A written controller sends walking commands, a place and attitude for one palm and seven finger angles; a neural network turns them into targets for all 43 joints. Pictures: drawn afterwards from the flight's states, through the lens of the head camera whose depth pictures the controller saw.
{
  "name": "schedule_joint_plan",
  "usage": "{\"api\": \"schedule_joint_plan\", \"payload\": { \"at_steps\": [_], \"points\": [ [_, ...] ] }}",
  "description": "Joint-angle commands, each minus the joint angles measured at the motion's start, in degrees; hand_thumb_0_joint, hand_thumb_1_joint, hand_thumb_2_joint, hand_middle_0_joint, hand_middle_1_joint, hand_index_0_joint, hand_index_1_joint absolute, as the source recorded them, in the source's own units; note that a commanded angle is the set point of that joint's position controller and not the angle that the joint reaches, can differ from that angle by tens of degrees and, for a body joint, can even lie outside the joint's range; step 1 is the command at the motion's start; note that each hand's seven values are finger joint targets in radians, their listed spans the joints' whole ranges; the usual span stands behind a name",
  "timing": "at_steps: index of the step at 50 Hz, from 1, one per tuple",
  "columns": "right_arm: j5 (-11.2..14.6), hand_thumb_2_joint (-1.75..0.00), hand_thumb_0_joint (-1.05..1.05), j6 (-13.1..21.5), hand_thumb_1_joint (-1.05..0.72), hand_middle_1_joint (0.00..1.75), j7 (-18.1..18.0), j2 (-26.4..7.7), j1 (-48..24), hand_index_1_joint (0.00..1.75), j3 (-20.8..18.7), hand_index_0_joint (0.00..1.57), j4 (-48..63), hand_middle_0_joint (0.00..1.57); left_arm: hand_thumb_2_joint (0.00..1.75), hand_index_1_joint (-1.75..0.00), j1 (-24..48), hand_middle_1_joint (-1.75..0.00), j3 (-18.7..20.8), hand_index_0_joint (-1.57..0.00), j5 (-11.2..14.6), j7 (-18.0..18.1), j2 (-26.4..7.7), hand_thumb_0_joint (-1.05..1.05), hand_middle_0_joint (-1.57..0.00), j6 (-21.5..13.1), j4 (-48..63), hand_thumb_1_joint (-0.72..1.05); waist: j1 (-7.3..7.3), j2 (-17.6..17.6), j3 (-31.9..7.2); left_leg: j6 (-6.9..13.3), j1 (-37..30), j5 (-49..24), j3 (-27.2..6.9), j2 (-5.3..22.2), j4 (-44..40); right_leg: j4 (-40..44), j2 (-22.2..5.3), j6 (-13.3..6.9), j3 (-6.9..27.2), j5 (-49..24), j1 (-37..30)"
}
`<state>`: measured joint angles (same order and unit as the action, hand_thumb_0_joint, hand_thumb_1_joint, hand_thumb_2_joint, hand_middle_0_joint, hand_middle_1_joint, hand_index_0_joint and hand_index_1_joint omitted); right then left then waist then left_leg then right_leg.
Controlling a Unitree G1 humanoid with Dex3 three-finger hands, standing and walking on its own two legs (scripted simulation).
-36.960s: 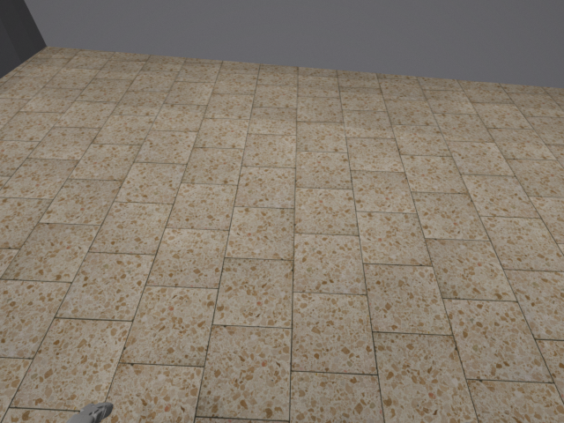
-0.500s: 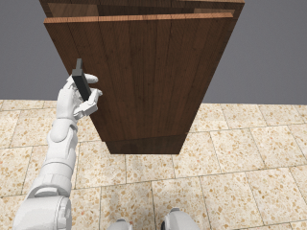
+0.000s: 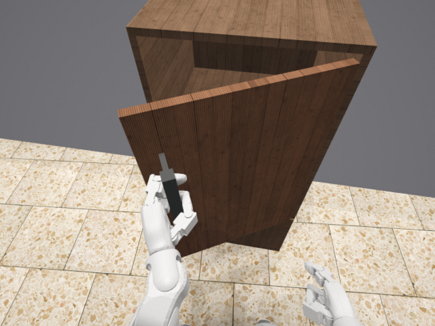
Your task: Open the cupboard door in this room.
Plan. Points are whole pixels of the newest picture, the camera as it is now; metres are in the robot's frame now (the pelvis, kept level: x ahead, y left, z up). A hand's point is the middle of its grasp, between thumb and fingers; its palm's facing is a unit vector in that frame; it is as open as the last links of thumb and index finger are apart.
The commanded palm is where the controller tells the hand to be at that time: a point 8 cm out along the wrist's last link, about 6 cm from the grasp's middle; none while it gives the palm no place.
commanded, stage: pull the door open along its arc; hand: left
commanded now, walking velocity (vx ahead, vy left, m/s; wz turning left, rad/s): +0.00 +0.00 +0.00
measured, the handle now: (171, 190) +0.35 +0.11 +0.06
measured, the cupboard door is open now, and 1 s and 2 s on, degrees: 30 40 42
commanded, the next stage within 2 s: open thumb and fingers to let go in 0.24 s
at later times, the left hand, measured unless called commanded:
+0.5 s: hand (206, 246) +0.24 +0.04 +0.06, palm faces +0.30 -0.95 -0.02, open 6.4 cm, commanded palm +0.20 +0.07 +0.06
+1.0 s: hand (205, 244) +0.25 +0.04 +0.06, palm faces +0.26 -0.97 -0.01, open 14.0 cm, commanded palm +0.20 +0.08 +0.06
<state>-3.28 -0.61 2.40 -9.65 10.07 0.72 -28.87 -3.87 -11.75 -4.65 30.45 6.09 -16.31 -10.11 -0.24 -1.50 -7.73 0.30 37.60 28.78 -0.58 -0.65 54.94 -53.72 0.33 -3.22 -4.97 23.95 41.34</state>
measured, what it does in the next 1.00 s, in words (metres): stands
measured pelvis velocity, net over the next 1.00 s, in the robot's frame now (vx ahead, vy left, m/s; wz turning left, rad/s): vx -0.02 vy -0.02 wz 0.02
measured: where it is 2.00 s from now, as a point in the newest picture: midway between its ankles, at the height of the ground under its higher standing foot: outside the picture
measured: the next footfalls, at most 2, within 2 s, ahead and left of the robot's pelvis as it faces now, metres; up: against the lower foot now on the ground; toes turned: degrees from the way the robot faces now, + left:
none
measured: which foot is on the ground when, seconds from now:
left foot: down 0.00-1.00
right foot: down 0.00-1.00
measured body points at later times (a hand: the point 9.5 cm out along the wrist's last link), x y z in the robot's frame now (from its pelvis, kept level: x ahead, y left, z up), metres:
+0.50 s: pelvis -0.01 -0.04 -0.01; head +0.02 -0.06 +0.44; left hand +0.22 +0.09 +0.06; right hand +0.19 -0.25 -0.09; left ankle -0.02 +0.12 -0.68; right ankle +0.03 -0.09 -0.68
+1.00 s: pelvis -0.02 -0.02 -0.01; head +0.02 -0.04 +0.44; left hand +0.23 +0.09 +0.06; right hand +0.17 -0.23 -0.10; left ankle -0.02 +0.12 -0.68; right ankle +0.03 -0.09 -0.68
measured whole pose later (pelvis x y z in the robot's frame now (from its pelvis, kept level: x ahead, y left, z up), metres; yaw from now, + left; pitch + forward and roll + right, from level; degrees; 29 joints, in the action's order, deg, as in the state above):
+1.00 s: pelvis -0.02 -0.02 -0.01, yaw +1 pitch +10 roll +1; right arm -2.8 3.6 1.0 -11.0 12.7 0.7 -29.0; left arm -14.3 -17.1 -3.9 27.9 3.1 -14.6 -0.1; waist 1.0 -2.3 -7.0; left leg -1.5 38.4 28.0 -2.1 -0.6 56.4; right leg -56.1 0.3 -5.1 -6.5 24.2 42.2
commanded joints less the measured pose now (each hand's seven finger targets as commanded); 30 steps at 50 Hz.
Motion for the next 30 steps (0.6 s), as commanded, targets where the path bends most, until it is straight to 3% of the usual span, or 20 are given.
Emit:
{"api": "schedule_joint_plan", "payload": {
  "at_steps": [1, 8, 11, 13, 16, 17, 18, 22, 25, 30],
  "points": [
    [0.50, -0.90, 0.00, 2.97, -0.90, 0.30, -0.79, -5.58, -1.88, 0.30, -2.03, 0.20, 8.59, 0.20, 0.90, -1.35, 2.59, -1.35, -7.08, -0.40, -2.24, -1.58, 4.87, 0.00, -0.40, -3.57, 18.27, 0.90, 1.52, 3.76, -13.35, 0.46, -3.24, -15.45, 0.00, -0.55, -6.89, 8.78, -0.92, 1.22, 3.81, -17.60, -15.50],
    [1.24, -0.90, 0.00, 4.82, -0.90, 0.30, -0.01, -4.57, -3.96, 0.30, -1.06, 0.20, 11.18, 0.20, 0.90, -1.35, -16.74, -1.35, -11.03, -0.40, -0.30, -3.16, 7.29, 0.00, -0.40, -1.63, 27.47, 0.90, 0.57, 4.30, -10.80, 0.12, -2.43, -14.70, -0.38, -0.98, -6.66, 9.53, -1.12, 1.28, 3.88, -18.54, -17.22],
    [1.34, -0.90, 0.00, 5.43, -0.90, 0.30, 0.25, -4.29, -4.57, 0.30, -0.73, 0.20, 12.05, 0.20, 0.90, -1.35, -25.47, -1.35, -10.29, -0.40, 0.78, -3.73, 6.66, 0.00, -0.40, -0.93, 31.25, 0.90, -0.47, 5.44, -10.30, -0.13, -1.27, -13.05, -0.23, -1.48, -6.23, 10.33, -1.42, 1.65, 4.64, -18.22, -18.27],
    [1.33, -0.90, 0.00, 5.48, -0.90, 0.30, 0.16, -4.52, -5.01, 0.30, -0.60, 0.20, 11.87, 0.20, 0.90, -1.35, -23.04, -1.35, -8.86, -0.40, 1.03, -3.31, 5.56, 0.00, -0.40, -0.54, 31.09, 0.90, -0.14, 4.97, -7.96, -0.21, -0.08, -11.41, -0.40, -1.67, -5.68, 10.73, -1.43, 1.55, 5.27, -15.20, -16.28],
    [0.69, -0.90, 0.00, 6.36, -0.90, 0.30, -0.49, -4.51, -5.27, 0.30, -0.73, 0.20, 10.87, 0.20, 0.90, -1.35, -15.49, -1.35, -6.13, -0.40, 0.33, -1.47, 4.03, 0.00, -0.40, -0.98, 28.69, 0.90, 0.55, 6.33, -6.66, -0.34, 2.02, -7.77, -0.70, -2.16, -3.25, 12.98, -2.62, 2.47, 9.14, -8.28, -13.28],
    [0.53, -0.90, 0.00, 6.59, -0.90, 0.30, -0.92, -4.65, -5.05, 0.30, -0.75, 0.20, 9.81, 0.20, 0.90, -1.35, -9.43, -1.35, -4.59, -0.40, -0.10, -0.56, 2.33, 0.00, -0.40, -1.27, 27.57, 0.90, 1.57, 7.30, -5.61, -0.17, 2.45, -7.07, -1.00, -2.15, -2.43, 13.57, -2.86, 2.58, 9.93, -6.60, -11.88],
    [0.36, -0.90, 0.00, 6.80, -0.90, 0.30, -1.09, -4.57, -5.01, 0.30, -0.98, 0.20, 9.70, 0.20, 0.87, -1.34, -10.22, -1.34, -3.74, -0.40, -0.08, -0.35, 2.35, 0.00, -0.40, -1.48, 26.74, 0.83, 0.75, 7.20, -7.01, -0.28, 2.84, -6.92, -0.85, -2.35, -2.15, 13.76, -3.30, 2.79, 10.87, -6.05, -12.75],
    [0.78, -0.90, 0.00, 7.41, -0.90, 0.30, -1.28, -4.72, -4.00, 0.30, -1.23, 0.20, 9.94, 0.20, 0.75, -1.31, -11.11, -1.31, -5.15, -0.38, 0.46, -1.56, 2.65, 0.00, -0.38, -1.98, 26.85, 0.55, 0.77, 7.59, -9.94, -0.25, 3.01, -8.12, -0.91, -2.33, -2.39, 13.90, -4.36, 3.34, 12.55, -10.86, -16.39],
    [0.76, -0.90, 0.00, 7.70, -0.90, 0.30, -1.38, -5.12, -3.31, 0.30, -1.38, 0.20, 9.58, 0.20, 0.66, -1.29, -8.13, -1.29, -7.14, -0.36, -0.20, -2.58, 3.14, 0.00, -0.36, -2.44, 26.94, 0.34, 2.01, 8.23, -9.74, 0.00, 3.48, -7.43, -0.95, -2.18, -2.07, 14.03, -5.05, 3.95, 13.17, -10.38, -15.97],
    [0.73, -0.90, 0.00, 7.79, -0.90, 0.30, -1.30, -5.58, -2.88, 0.30, -1.51, 0.20, 9.72, 0.20, 0.51, -1.25, -9.15, -1.25, -7.66, -0.33, -0.38, -3.94, 2.90, 0.00, -0.33, -2.86, 25.76, -0.01, 2.03, 8.20, -9.53, 0.18, 4.57, -5.89, -1.17, -2.03, -2.30, 14.19, -5.38, 3.96, 13.20, -7.38, -15.44]
  ]
}}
